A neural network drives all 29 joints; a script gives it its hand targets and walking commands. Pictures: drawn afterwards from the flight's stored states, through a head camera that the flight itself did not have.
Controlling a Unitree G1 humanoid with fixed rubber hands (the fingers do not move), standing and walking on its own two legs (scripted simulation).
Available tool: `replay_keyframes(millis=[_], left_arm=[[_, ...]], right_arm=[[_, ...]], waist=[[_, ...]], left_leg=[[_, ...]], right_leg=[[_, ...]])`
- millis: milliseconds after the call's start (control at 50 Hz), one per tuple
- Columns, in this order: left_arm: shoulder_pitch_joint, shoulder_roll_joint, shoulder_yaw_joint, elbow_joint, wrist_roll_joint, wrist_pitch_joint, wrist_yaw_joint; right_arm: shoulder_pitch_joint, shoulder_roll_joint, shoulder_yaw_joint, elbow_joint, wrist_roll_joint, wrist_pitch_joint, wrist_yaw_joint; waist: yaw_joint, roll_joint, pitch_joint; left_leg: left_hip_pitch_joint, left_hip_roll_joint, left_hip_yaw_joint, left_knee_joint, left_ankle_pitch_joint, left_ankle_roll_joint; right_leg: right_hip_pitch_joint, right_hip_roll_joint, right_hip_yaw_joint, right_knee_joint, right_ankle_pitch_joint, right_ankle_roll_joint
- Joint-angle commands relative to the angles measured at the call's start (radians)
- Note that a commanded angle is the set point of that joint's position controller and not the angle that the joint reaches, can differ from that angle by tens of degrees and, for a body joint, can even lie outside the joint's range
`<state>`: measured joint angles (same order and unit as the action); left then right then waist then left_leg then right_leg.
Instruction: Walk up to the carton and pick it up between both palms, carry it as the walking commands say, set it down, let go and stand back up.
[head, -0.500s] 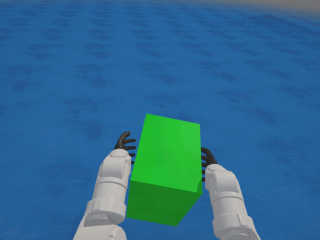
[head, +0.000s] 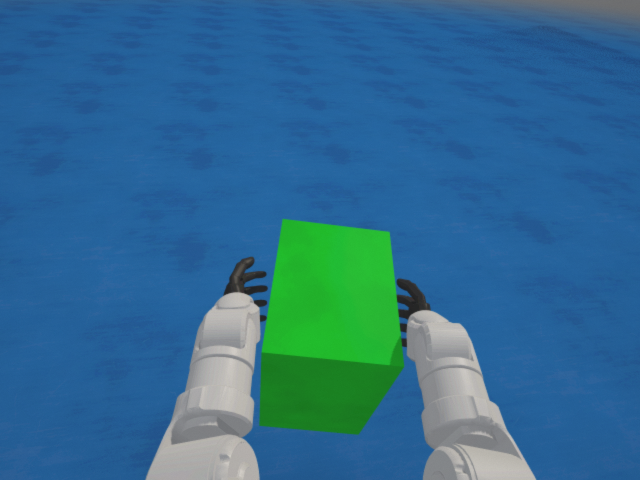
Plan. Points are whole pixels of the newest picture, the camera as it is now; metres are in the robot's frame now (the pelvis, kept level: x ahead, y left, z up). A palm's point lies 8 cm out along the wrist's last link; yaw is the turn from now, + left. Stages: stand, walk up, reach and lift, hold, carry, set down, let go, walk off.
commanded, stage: hold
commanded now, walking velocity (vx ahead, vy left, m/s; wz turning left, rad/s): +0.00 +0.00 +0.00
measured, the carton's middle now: (322, 331) +0.34 +0.01 -0.02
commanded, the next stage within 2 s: carry in 0.32 s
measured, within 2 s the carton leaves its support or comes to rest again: neither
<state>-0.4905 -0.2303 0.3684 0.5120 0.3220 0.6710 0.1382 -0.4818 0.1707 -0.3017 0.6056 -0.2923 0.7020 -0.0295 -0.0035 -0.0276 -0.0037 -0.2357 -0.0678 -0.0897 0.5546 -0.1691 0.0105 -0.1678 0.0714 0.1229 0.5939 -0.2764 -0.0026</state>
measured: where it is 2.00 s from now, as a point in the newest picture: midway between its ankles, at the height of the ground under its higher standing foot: (358, 334)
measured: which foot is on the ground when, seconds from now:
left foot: down 0.00-0.56, up 0.58-0.92, down 0.94-1.00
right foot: down 0.00-0.98, up 1.00-1.00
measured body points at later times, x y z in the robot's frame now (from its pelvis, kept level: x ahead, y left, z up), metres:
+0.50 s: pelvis +0.04 -0.01 +0.01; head +0.01 -0.02 +0.46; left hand +0.36 +0.11 +0.07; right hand +0.34 -0.14 +0.04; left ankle +0.09 +0.10 -0.73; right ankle +0.03 -0.11 -0.71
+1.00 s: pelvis +0.25 -0.05 -0.01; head +0.22 -0.06 +0.44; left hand +0.55 +0.05 +0.09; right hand +0.51 -0.20 +0.07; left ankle +0.34 +0.04 -0.73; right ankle +0.05 -0.11 -0.70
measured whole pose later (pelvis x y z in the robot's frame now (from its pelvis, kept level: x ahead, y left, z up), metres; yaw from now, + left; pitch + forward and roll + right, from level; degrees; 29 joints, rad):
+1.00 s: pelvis +0.25 -0.05 -0.01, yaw -7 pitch +4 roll +4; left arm -0.17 -0.14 0.09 -0.25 0.03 1.12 0.20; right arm -0.17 0.14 0.05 -0.23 -0.02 1.20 -0.25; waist 0.00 -0.04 -0.17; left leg -0.44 0.00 0.21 0.54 -0.12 0.06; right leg -0.12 -0.05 -0.02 0.78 -0.49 -0.01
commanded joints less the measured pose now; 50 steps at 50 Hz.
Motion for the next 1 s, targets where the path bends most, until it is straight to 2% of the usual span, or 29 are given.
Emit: replay_keyframes(millis=[0,80,140,200,220,280,300,320,340,360,400,440,460,480,500,520,560,580,620,680,760,840,860,880,900,920,940,960,980], left_arm=[[-0.571,-1.103,-0.566,0.054,-0.292,0.01,-0.338],[-0.469,-1.133,-0.63,0.0,-0.317,0.023,-0.339],[-0.423,-1.148,-0.66,-0.037,-0.322,0.032,-0.338],[-0.388,-1.172,-0.696,-0.085,-0.345,0.039,-0.337],[-0.376,-1.158,-0.679,-0.073,-0.349,0.042,-0.338],[-0.301,-1.153,-0.669,-0.061,-0.337,0.053,-0.338],[-0.407,-0.987,-0.625,0.081,-0.257,0.046,-0.346],[-0.414,-1.069,-0.722,-0.125,-0.335,0.058,-0.332],[-0.45,-1.068,-0.729,-0.15,-0.347,0.067,-0.327],[-0.493,-1.086,-0.761,-0.222,-0.398,0.074,-0.327],[-0.553,-1.113,-0.824,-0.293,-0.473,0.103,-0.323],[-0.495,-1.131,-0.857,-0.359,-0.526,0.13,-0.312],[-0.454,-1.125,-0.882,-0.401,-0.537,0.146,-0.299],[-0.401,-1.121,-0.893,-0.429,-0.547,0.163,-0.29],[-0.35,-1.102,-0.891,-0.464,-0.556,0.182,-0.274],[-0.336,-1.072,-0.894,-0.532,-0.56,0.2,-0.257],[-0.205,-1.038,-0.893,-0.598,-0.537,0.251,-0.212],[-0.201,-1.038,-0.902,-0.641,-0.542,0.272,-0.195],[-0.181,-0.996,-0.892,-0.723,-0.536,0.306,-0.168],[-0.116,-0.936,-0.88,-0.791,-0.534,0.358,-0.135],[0.001,-0.868,-0.793,-0.813,-0.532,0.413,-0.096],[0.051,-0.804,-0.748,-0.811,-0.514,0.454,-0.064],[0.052,-0.784,-0.739,-0.802,-0.508,0.464,-0.057],[0.051,-0.785,-0.748,-0.829,-0.516,0.466,-0.055],[0.003,-0.781,-0.764,-0.848,-0.517,0.475,-0.053],[-0.001,-0.776,-0.776,-0.874,-0.528,0.483,-0.052],[-0.024,-0.785,-0.794,-0.858,-0.539,0.487,-0.055],[-0.067,-0.822,-0.824,-0.873,-0.563,0.481,-0.057],[-0.048,-0.851,-0.835,-0.85,-0.566,0.478,-0.068]], right_arm=[[-0.79,1.097,0.477,-0.168,0.309,-0.096,0.208],[-0.68,1.054,0.522,-0.245,0.306,-0.079,0.206],[-0.639,1.046,0.548,-0.293,0.311,-0.075,0.204],[-0.573,1.044,0.576,-0.329,0.315,-0.058,0.208],[-0.621,1.073,0.62,-0.379,0.338,-0.06,0.207],[-0.54,1.056,0.62,-0.373,0.33,-0.041,0.207],[-0.66,0.977,0.587,-0.196,0.277,-0.04,0.202],[-0.644,1.062,0.685,-0.434,0.353,-0.021,0.199],[-0.674,1.044,0.69,-0.457,0.355,-0.013,0.195],[-0.654,1.073,0.711,-0.503,0.377,-0.009,0.182],[-0.66,1.099,0.736,-0.576,0.39,0.017,0.15],[-0.646,1.1,0.775,-0.695,0.418,0.045,0.114],[-0.604,1.093,0.793,-0.727,0.427,0.067,0.097],[-0.585,1.082,0.809,-0.773,0.435,0.082,0.08],[-0.574,1.087,0.832,-0.812,0.449,0.104,0.062],[-0.575,1.096,0.848,-0.855,0.464,0.133,0.047],[-0.444,1.046,0.872,-0.918,0.498,0.191,0.031],[-0.388,1.051,0.857,-0.899,0.502,0.215,0.027],[-0.35,1.056,0.873,-0.923,0.532,0.255,0.011],[-0.257,1.008,0.845,-0.97,0.536,0.305,-0.027],[-0.251,0.941,0.835,-1.102,0.549,0.358,-0.071],[-0.205,0.873,0.797,-1.104,0.531,0.409,-0.097],[-0.176,0.869,0.788,-1.07,0.523,0.421,-0.103],[-0.164,0.873,0.785,-1.081,0.526,0.422,-0.101],[-0.139,0.865,0.764,-1.05,0.515,0.425,-0.1],[-0.104,0.84,0.742,-1.038,0.506,0.425,-0.106],[-0.105,0.846,0.73,-1.02,0.5,0.424,-0.11],[-0.123,0.873,0.73,-1.04,0.49,0.416,-0.11],[-0.126,0.887,0.735,-1.054,0.477,0.412,-0.112]], waist=[[0.024,0.05,-0.302],[-0.004,0.052,-0.335],[-0.021,0.087,-0.323],[-0.037,0.062,-0.333],[-0.001,0.019,-0.343],[0.0,0.017,-0.329],[-0.009,0.132,-0.25],[-0.004,0.169,-0.173],[-0.002,0.251,-0.159],[-0.007,0.258,-0.215],[-0.001,0.163,-0.286],[0.003,0.152,-0.385],[0.01,0.143,-0.418],[0.024,0.112,-0.486],[0.037,-0.083,-0.518],[0.039,-0.278,-0.484],[0.04,-0.15,-0.453],[0.038,-0.039,-0.446],[0.035,-0.014,-0.394],[0.028,-0.072,-0.382],[0.033,-0.179,-0.333],[0.044,-0.208,-0.264],[0.02,-0.185,-0.272],[0.002,-0.122,-0.342],[-0.039,-0.019,-0.424],[-0.053,0.263,-0.497],[-0.031,0.289,-0.454],[-0.038,0.202,-0.447],[-0.034,0.08,-0.433]], left_leg=[[0.323,0.032,-0.015,-0.065,-0.082,-0.019],[0.345,0.05,-0.037,-0.074,0.049,-0.026],[0.332,0.05,-0.048,-0.078,0.059,-0.031],[0.346,0.061,-0.064,-0.087,0.121,-0.039],[0.335,0.055,-0.055,-0.079,0.12,-0.021],[0.323,0.053,-0.062,-0.09,0.175,-0.024],[0.077,0.196,-0.121,-0.164,-0.145,0.032],[0.04,0.218,-0.222,-0.245,-0.513,0.075],[-0.028,0.29,-0.306,-0.374,-0.665,0.1],[-0.044,0.36,-0.382,-0.449,-0.641,0.131],[-0.035,0.354,-0.31,-0.425,-0.54,0.162],[-0.009,0.324,-0.207,-0.357,-0.479,0.176],[-0.043,0.287,-0.134,-0.295,-0.437,0.151],[-0.11,0.239,-0.059,-0.168,-0.388,0.112],[-0.245,0.139,0.054,0.074,-0.254,0.064],[-0.507,0.051,0.157,0.273,-0.211,0.01],[-0.588,0.094,0.098,0.304,-0.26,0.004],[-0.57,0.103,0.096,0.336,-0.258,0.004],[-0.556,0.116,0.118,0.318,-0.179,-0.001],[-0.565,0.101,0.164,0.245,-0.102,-0.012],[-0.43,0.072,0.238,0.085,-0.097,-0.027],[-0.308,0.021,0.32,-0.061,-0.093,-0.016],[-0.177,0.013,0.343,-0.138,-0.038,0.002],[0.08,0.024,0.292,-0.175,0.006,0.032],[0.388,0.134,0.101,-0.141,-0.065,0.098],[0.613,0.403,-0.286,-0.189,0.024,0.217],[0.632,0.495,-0.355,-0.21,0.219,0.296],[0.596,0.513,-0.351,-0.204,0.235,0.323],[0.502,0.508,-0.322,-0.236,0.109,0.303]], right_leg=[[-0.204,-0.074,0.014,-0.205,-0.107,-0.032],[-0.133,-0.047,0.008,-0.173,0.065,-0.026],[-0.11,-0.046,0.012,-0.174,0.08,-0.032],[-0.09,-0.037,0.003,-0.166,0.131,-0.033],[-0.068,-0.041,0.003,-0.167,0.135,-0.021],[-0.033,-0.032,0.001,-0.162,0.191,-0.019],[-0.22,-0.128,0.004,-0.084,-0.112,-0.061],[-0.286,-0.087,0.014,-0.065,-0.332,-0.065],[-0.284,-0.047,-0.068,0.078,-0.292,-0.04],[-0.232,-0.017,-0.157,0.233,-0.184,-0.019],[-0.207,-0.062,-0.179,0.152,-0.131,-0.012],[-0.126,-0.069,-0.178,0.012,-0.128,-0.034],[-0.018,-0.063,-0.174,-0.099,-0.099,-0.045],[0.147,-0.085,-0.113,-0.231,-0.074,-0.067],[0.313,-0.211,0.089,-0.383,-0.189,-0.1],[0.485,-0.432,0.401,-0.418,-0.071,-0.179],[0.513,-0.489,0.415,-0.383,0.004,-0.252],[0.468,-0.485,0.369,-0.383,0.035,-0.259],[0.415,-0.411,0.24,-0.406,0.064,-0.216],[0.472,-0.336,0.08,-0.35,0.31,-0.178],[0.373,-0.294,-0.024,-0.321,0.443,-0.161],[0.306,-0.306,-0.053,-0.239,0.66,-0.137],[0.257,-0.28,-0.123,-0.156,0.753,-0.107],[0.106,-0.246,-0.19,-0.038,0.771,-0.07],[-0.168,-0.195,-0.231,0.178,0.645,-0.009],[-0.456,-0.093,-0.268,0.46,0.248,0.026],[-0.586,-0.057,-0.173,0.618,-0.214,0.007],[-0.611,-0.121,-0.089,0.656,-0.23,-0.007],[-0.613,-0.148,-0.081,0.627,-0.192,-0.008]])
